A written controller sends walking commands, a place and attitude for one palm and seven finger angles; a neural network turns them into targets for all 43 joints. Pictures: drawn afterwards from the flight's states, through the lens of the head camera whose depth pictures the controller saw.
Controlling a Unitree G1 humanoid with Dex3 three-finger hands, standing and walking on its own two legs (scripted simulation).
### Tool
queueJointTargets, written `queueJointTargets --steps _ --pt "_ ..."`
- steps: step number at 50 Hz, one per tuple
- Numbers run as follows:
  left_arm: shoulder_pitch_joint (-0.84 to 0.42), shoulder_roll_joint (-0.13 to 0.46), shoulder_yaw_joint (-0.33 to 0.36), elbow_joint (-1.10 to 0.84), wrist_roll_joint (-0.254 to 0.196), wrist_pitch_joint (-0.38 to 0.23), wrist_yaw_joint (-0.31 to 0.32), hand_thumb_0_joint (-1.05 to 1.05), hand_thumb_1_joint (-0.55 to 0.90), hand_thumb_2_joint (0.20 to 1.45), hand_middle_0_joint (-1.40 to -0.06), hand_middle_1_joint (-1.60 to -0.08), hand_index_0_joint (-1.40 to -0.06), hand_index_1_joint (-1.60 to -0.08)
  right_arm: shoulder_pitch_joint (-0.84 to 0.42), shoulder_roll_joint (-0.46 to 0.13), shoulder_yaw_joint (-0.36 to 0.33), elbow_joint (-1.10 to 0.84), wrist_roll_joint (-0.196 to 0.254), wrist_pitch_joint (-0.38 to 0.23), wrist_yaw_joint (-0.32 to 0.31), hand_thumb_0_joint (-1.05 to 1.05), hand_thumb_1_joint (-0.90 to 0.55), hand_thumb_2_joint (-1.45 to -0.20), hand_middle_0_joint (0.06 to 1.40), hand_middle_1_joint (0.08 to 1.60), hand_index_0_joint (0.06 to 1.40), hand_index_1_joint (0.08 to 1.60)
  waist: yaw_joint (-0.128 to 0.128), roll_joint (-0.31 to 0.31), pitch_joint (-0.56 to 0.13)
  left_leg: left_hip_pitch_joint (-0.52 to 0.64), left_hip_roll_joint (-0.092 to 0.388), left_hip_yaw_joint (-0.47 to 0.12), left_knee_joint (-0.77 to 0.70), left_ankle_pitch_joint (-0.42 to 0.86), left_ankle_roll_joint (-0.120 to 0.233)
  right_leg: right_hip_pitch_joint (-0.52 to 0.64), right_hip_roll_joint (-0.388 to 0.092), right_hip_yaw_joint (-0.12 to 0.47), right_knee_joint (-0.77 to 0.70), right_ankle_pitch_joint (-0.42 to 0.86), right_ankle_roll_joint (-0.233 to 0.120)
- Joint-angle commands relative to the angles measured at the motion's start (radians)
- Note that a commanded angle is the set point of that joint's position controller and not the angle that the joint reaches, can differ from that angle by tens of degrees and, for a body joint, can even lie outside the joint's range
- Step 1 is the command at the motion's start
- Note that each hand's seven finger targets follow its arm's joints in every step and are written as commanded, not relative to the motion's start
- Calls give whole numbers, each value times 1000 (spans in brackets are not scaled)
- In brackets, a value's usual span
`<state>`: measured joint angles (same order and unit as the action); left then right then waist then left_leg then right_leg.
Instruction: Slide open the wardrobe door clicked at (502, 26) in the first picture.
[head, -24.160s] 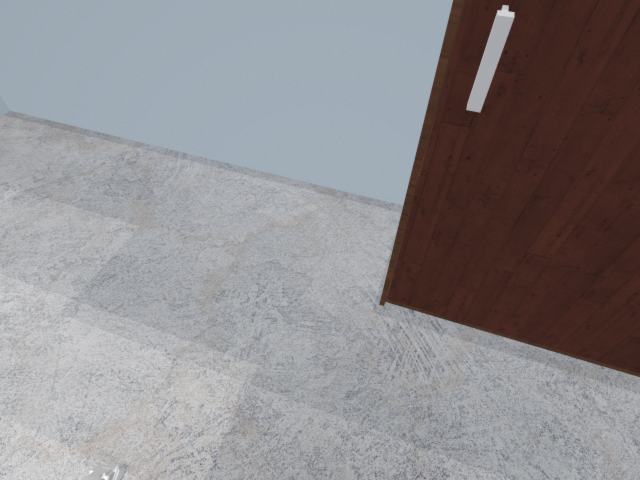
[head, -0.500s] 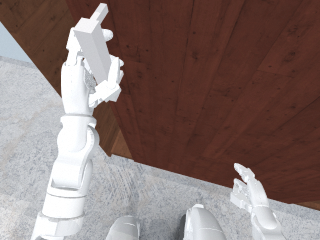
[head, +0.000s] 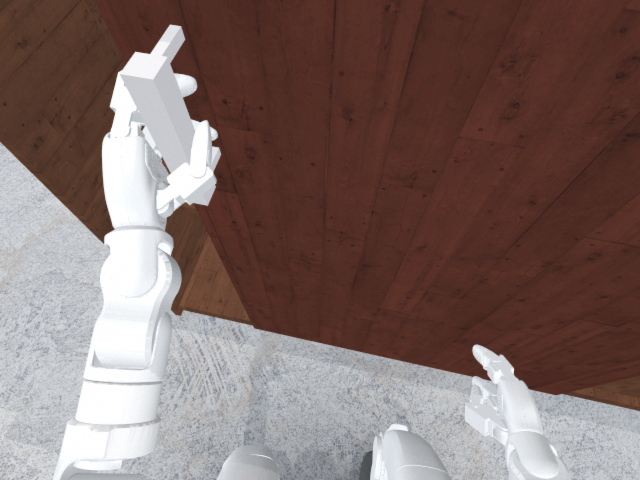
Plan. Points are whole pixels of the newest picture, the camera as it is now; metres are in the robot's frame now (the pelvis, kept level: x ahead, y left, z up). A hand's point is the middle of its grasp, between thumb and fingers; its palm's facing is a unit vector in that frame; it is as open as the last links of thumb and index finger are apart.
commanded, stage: step sideways, sliding the door along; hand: left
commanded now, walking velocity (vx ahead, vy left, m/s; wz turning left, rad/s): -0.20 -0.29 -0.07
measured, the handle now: (187, 124) +0.40 +0.21 +0.17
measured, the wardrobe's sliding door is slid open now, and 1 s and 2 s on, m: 0.25 0.49 0.61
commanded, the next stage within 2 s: stop walking and hold the door there in 1.80 s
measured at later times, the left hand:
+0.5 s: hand (322, 190) +0.35 +0.07 +0.16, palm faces +0.26 -0.96 -0.07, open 6.7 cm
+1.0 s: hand (455, 216) +0.34 -0.05 +0.17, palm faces +0.25 -0.97 -0.07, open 6.8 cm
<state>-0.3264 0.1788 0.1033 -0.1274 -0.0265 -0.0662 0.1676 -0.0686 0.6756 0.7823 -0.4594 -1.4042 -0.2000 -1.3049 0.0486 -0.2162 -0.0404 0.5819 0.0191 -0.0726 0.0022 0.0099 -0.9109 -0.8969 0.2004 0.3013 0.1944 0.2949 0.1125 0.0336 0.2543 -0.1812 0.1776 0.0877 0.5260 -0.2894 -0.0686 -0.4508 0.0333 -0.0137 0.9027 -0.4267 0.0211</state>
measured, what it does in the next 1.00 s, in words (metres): steps to the right: right foot, then left foot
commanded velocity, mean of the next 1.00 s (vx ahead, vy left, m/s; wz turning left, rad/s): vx -0.20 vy -0.30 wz -0.04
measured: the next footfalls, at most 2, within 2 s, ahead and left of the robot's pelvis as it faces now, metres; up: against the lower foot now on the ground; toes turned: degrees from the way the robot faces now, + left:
right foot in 0.20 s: +0.08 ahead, -0.22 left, +0.00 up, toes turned -4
left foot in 0.38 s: +0.01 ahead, +0.05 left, +0.00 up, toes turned +7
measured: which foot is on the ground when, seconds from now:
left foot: down 0.00-0.22, up 0.24-0.36, down 0.38-0.72, up 0.74-0.84, down 0.86-1.00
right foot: up 0.00-0.18, down 0.20-0.36, up 0.38-0.68, down 0.70-0.86, up 0.88-1.00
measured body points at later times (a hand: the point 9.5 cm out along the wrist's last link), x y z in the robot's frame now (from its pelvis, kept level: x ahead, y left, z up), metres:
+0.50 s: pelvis -0.02 -0.11 +0.00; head +0.07 -0.09 +0.44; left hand +0.33 +0.12 +0.17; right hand +0.19 -0.32 -0.09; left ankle -0.03 +0.05 -0.74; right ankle +0.01 -0.26 -0.68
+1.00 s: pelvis -0.04 -0.23 +0.00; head +0.04 -0.21 +0.44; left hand +0.32 +0.00 +0.17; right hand +0.16 -0.45 -0.09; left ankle -0.04 -0.06 -0.74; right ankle -0.01 -0.38 -0.67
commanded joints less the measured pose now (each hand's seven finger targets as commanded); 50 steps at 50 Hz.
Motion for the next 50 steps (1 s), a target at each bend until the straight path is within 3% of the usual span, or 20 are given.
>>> queueJointTargets --steps 1,8,9,11,12,14,16,17,18,19,22,31,33,34,36,39,41,42,43,50 --pt "-410 -76 -297 -333 22 -140 -99 0 900 900 -450 -1400 -450 -1400 -50 -90 -20 -161 4 -74 14 0 -900 -900 200 300 200 300 -110 279 -503 400 264 -68 -78 952 188 -62 -66 8 11 31 6" --pt "-413 -18 -260 -299 9 -142 -101 0 900 900 -450 -1400 -450 -1400 -54 -83 -9 -158 22 -96 1 0 -900 -900 200 300 200 300 -104 265 -487 242 179 17 34 692 157 238 -8 -80 -363 272 17" --pt "-418 8 -249 -325 11 -146 -99 0 900 900 -450 -1400 -450 -1400 -49 -66 0 -154 29 -99 2 0 -900 -900 200 300 200 300 -98 173 -505 229 124 36 110 609 170 287 -28 -79 -455 474 19" --pt "-416 110 -200 -355 15 -142 -89 0 900 900 -450 -1400 -450 -1400 -84 -14 23 -147 19 -99 -16 0 -900 -900 200 300 200 300 -105 -161 -511 -61 -51 64 301 -110 12 414 -276 138 -467 1288 -67" --pt "-316 126 -159 -341 11 -120 -76 0 900 900 -450 -1400 -450 -1400 -64 -42 8 -111 20 -92 -29 0 -900 -900 200 300 200 300 -82 -221 -591 -140 -113 -7 398 -339 5 465 -348 283 -436 1506 -139" --pt "-344 128 -135 -464 6 -143 -70 0 900 900 -450 -1400 -450 -1400 -51 -23 23 -96 8 -95 -48 0 -900 -900 200 300 200 300 -88 -339 -676 -224 -119 -77 375 -390 23 645 -344 246 -339 1624 -170" --pt "-389 73 -171 -448 -1 -165 -62 0 900 900 -450 -1400 -450 -1400 -33 -31 29 -59 5 -67 -54 0 -900 -900 200 300 200 300 -135 -233 -679 -42 -62 -45 44 -44 20 539 -266 113 -238 1425 -133" --pt "-422 83 -186 -464 -11 -176 -67 0 900 900 -450 -1400 -450 -1400 -38 -52 13 -69 7 -51 -59 0 -900 -900 200 300 200 300 -150 -107 -688 238 45 -73 -89 467 48 305 -192 39 -142 1099 -54" --pt "-379 21 -227 -432 -24 -173 -93 0 900 900 -450 -1400 -450 -1400 -58 -109 -20 -116 -1 -42 -45 0 -900 -900 200 300 200 300 -117 154 -695 473 310 -335 -100 1135 178 -10 -55 1 -7 256 25" --pt "-408 -16 -238 -363 0 -165 -104 0 900 900 -450 -1400 -450 -1400 -53 -123 -28 -133 -3 -37 -6 0 -900 -900 200 300 200 300 -104 143 -679 480 369 -303 -77 1251 235 -70 -40 86 126 -157 6" --pt "-521 -63 -270 -357 15 -158 -102 0 900 900 -450 -1400 -450 -1400 -47 -96 -28 -131 0 -69 15 0 -900 -900 200 300 200 300 -109 302 -578 490 297 -164 -55 1102 225 -142 -64 52 100 -84 7" --pt "-505 -45 -268 -202 1 -121 -106 0 900 900 -450 -1400 -450 -1400 -30 -95 -14 -141 7 -75 -3 0 -900 -900 200 300 200 300 -117 306 -523 306 217 -36 -49 834 140 168 -1 -64 -259 120 14" --pt "-489 -11 -248 -209 2 -126 -102 0 900 900 -450 -1400 -450 -1400 -40 -81 -6 -137 23 -79 -7 0 -900 -900 200 300 200 300 -107 233 -543 279 174 -21 43 710 141 270 -15 -63 -438 297 15" --pt "-504 20 -239 -235 9 -128 -100 0 900 900 -450 -1400 -450 -1400 -38 -60 3 -139 34 -81 -10 0 -900 -900 200 300 200 300 -103 103 -565 239 99 18 134 568 143 330 -65 -41 -524 628 12" --pt "-510 127 -179 -245 12 -115 -87 0 900 900 -450 -1400 -450 -1400 -94 -13 27 -126 20 -82 -32 0 -900 -900 200 300 200 300 -94 -203 -540 -122 -88 24 340 -270 16 431 -325 193 -465 1382 -97" --pt "-467 116 -142 -361 -7 -125 -69 0 900 900 -450 -1400 -450 -1400 -44 -27 24 -78 12 -77 -65 0 -900 -900 200 300 200 300 -98 -329 -677 -226 -103 -55 293 -314 26 674 -332 203 -299 1607 -166" --pt "-478 73 -173 -338 -14 -146 -65 0 900 900 -450 -1400 -450 -1400 -31 -40 20 -64 6 -49 -75 0 -900 -900 200 300 200 300 -132 -209 -692 42 -34 -18 -15 134 34 512 -246 80 -188 1355 -104" --pt "-493 59 -202 -355 -31 -149 -75 0 900 900 -450 -1400 -450 -1400 -36 -86 -5 -81 12 -33 -78 0 -900 -900 200 300 200 300 -139 -17 -712 342 147 -166 -84 810 109 219 -152 11 -88 877 -5" --pt "-467 -11 -235 -301 -34 -144 -99 0 900 900 -450 -1400 -450 -1400 -52 -118 -28 -113 4 -25 -47 0 -900 -900 200 300 200 300 -107 195 -719 505 375 -357 -85 1277 227 -30 -55 33 46 -29 25" --pt "-579 -68 -289 -153 -2 -99 -121 0 900 900 -450 -1400 -450 -1400 -31 -117 -30 -127 8 -46 3 0 -900 -900 200 300 200 300 -118 258 -546 325 247 -79 -104 853 187 7 -60 -20 10 57 16"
